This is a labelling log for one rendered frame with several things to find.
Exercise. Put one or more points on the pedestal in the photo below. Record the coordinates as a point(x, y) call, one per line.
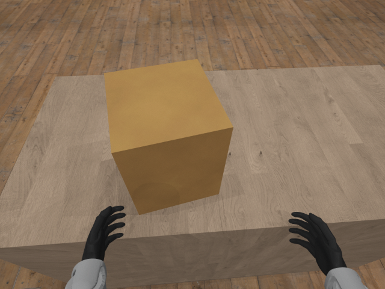
point(309, 140)

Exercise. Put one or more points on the robot left hand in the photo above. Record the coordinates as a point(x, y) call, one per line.
point(98, 239)

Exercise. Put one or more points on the robot right forearm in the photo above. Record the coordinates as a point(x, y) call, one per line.
point(343, 278)

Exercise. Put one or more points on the robot right hand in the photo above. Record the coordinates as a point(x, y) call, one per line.
point(321, 242)

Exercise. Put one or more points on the carton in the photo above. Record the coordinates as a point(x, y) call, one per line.
point(169, 133)

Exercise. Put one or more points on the robot left forearm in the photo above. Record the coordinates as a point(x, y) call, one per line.
point(88, 274)

